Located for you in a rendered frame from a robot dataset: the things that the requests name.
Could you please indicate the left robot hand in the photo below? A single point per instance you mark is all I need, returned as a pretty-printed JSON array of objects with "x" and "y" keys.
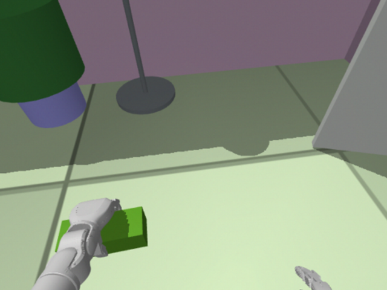
[{"x": 98, "y": 211}]

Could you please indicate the right robot hand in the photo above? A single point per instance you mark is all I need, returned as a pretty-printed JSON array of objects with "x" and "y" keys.
[{"x": 312, "y": 279}]

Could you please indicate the coat stand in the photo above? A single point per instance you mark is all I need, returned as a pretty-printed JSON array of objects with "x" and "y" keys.
[{"x": 144, "y": 95}]

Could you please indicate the potted plant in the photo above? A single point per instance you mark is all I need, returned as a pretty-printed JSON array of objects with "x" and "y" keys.
[{"x": 39, "y": 62}]

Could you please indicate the carton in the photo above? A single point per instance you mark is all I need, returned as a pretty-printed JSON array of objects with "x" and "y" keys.
[{"x": 126, "y": 230}]

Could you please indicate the left robot arm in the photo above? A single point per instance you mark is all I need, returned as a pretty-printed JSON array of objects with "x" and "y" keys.
[{"x": 70, "y": 266}]

